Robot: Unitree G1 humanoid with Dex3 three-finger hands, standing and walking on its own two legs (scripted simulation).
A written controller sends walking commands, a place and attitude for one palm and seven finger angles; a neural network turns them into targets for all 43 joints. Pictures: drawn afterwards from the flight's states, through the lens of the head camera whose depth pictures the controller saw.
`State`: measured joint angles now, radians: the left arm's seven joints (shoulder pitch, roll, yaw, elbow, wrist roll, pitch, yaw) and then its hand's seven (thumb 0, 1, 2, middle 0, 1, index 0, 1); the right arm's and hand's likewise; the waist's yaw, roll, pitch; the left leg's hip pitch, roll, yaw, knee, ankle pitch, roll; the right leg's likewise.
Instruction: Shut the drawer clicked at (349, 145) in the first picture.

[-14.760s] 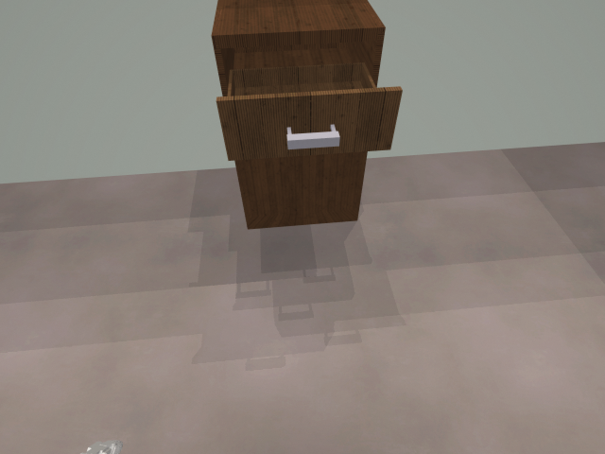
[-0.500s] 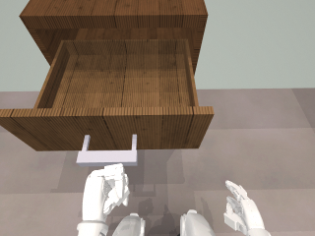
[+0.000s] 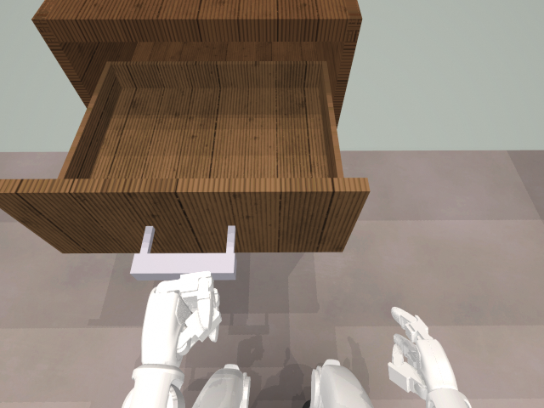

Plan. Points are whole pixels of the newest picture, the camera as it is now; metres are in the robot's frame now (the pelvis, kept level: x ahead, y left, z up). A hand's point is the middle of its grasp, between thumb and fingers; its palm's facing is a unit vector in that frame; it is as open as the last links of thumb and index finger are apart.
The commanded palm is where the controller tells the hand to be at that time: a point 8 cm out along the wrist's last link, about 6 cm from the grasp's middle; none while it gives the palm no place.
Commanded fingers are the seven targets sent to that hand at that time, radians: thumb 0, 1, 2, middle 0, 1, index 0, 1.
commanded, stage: push the drawer shut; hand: left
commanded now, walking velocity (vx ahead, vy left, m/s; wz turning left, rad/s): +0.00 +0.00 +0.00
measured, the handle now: (188, 250) +0.32 +0.13 +0.05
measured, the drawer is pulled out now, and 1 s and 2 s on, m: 0.29 0.18 0.05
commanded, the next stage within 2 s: none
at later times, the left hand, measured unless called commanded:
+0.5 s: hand (218, 280) +0.28 +0.09 +0.04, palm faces -0.02 -1.00 -0.02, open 2.9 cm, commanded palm +0.29 +0.13 +0.05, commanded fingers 0.00 0.90 0.90 -1.40 -1.60 -1.40 -1.60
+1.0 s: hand (226, 235) +0.35 +0.09 +0.04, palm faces +0.01 -1.00 -0.03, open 3.0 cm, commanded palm +0.34 +0.14 +0.05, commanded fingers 0.00 0.90 0.90 -1.40 -1.60 -1.40 -1.60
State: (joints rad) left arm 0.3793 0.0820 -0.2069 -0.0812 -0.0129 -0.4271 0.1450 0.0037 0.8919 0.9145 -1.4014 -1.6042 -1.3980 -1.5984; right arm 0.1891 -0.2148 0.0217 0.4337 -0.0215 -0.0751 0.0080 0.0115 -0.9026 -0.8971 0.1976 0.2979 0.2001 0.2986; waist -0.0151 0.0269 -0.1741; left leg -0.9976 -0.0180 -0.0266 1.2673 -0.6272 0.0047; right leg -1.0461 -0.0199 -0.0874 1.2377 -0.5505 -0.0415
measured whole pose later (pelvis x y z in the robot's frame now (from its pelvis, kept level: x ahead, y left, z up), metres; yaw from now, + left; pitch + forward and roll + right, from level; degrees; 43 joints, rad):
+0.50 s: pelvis -0.02 +0.01 +0.01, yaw +0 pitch +19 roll -1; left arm 0.04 0.10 -0.17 0.19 -0.04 -0.40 0.18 -0.04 0.84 0.98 -1.40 -1.60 -1.40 -1.60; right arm 0.19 -0.23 0.03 0.52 -0.02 -0.05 0.00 0.01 -0.90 -0.90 0.20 0.30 0.20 0.30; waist -0.04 0.03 -0.15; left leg -1.00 -0.03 -0.03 1.23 -0.57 0.02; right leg -1.03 -0.03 -0.09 1.19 -0.49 -0.03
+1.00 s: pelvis -0.02 +0.01 +0.01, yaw -1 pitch +20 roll -1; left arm -0.26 0.08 -0.07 0.50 -0.04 -0.45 0.21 -0.04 0.88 0.99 -1.40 -1.60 -1.40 -1.60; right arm 0.21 -0.23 0.02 0.58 -0.03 0.00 0.02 0.01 -0.90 -0.90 0.20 0.30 0.20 0.30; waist -0.07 0.03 -0.14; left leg -0.99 -0.03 0.00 1.19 -0.55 0.03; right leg -1.04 -0.03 -0.06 1.16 -0.47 -0.02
